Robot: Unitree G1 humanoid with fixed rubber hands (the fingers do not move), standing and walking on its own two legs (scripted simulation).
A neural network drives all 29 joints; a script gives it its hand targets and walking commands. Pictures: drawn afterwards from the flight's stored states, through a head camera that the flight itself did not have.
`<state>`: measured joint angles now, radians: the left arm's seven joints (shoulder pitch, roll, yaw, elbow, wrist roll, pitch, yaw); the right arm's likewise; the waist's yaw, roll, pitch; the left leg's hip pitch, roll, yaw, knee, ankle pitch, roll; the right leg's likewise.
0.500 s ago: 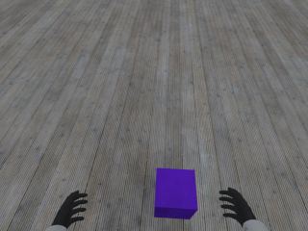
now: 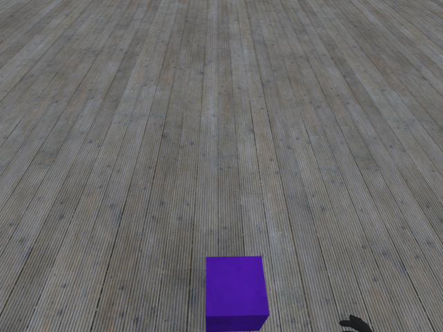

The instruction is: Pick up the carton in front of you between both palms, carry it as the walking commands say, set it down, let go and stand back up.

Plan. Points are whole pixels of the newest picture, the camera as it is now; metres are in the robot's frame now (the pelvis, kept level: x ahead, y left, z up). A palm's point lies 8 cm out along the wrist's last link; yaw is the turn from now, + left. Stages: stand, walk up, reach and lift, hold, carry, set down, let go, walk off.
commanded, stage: stand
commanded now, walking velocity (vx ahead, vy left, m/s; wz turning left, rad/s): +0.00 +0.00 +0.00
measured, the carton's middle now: (233, 294) +0.37 -0.08 -0.63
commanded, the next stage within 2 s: none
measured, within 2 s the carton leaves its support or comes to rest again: neither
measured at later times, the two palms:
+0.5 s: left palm out of the picture +0.10 +0.25 -0.12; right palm out of the picture +0.04 -0.27 -0.11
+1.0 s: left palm out of the picture +0.08 +0.25 -0.12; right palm out of the picture -0.01 -0.26 -0.12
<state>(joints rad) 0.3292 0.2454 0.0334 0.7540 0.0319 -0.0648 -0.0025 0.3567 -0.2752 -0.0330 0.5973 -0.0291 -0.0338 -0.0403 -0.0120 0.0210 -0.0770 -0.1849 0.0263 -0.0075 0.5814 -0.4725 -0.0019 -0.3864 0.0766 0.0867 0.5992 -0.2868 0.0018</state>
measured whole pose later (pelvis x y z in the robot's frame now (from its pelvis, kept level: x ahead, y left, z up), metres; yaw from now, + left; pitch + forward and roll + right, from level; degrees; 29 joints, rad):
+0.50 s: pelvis +0.01 +0.00 -0.01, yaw -3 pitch +4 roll +0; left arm 0.29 0.24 0.01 0.79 0.02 0.00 0.03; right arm 0.42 -0.26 -0.01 0.65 -0.02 0.02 -0.07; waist -0.03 0.00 -0.07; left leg -0.17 0.02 0.05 0.64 -0.53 0.00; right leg -0.43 0.09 0.14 0.73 -0.36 0.00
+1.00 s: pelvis -0.01 +0.00 -0.01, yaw -5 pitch +2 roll +0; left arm 0.29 0.24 0.00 0.83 0.02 0.02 0.03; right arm 0.43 -0.27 0.00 0.73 -0.02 0.03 -0.06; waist -0.02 0.01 -0.02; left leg -0.14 0.02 0.08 0.61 -0.50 0.01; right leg -0.40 0.10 0.17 0.70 -0.32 0.00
